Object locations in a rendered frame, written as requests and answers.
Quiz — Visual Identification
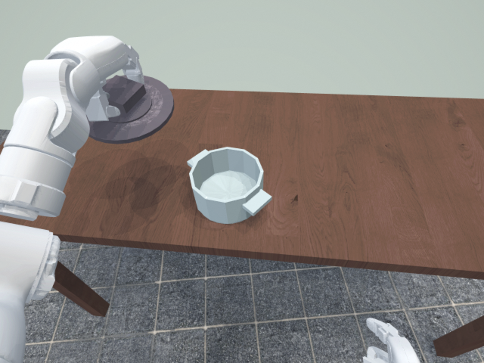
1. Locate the pot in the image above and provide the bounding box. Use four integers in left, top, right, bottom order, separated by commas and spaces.
187, 147, 272, 224

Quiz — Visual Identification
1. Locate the lid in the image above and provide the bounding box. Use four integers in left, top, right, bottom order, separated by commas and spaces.
86, 75, 174, 144

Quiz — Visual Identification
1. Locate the table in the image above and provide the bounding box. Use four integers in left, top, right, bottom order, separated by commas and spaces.
0, 88, 484, 358

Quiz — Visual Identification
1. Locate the knob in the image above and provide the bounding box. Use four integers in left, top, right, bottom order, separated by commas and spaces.
102, 75, 146, 113

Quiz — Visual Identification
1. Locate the robot right hand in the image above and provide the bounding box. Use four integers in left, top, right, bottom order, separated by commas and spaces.
363, 318, 420, 363

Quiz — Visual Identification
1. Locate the left robot forearm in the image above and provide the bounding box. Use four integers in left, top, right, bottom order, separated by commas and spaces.
0, 49, 100, 221

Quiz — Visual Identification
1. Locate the robot left hand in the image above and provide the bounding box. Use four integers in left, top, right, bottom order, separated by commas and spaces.
50, 36, 144, 122

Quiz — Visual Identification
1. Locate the robot left upper arm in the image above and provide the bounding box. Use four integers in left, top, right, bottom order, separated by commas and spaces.
0, 222, 61, 363

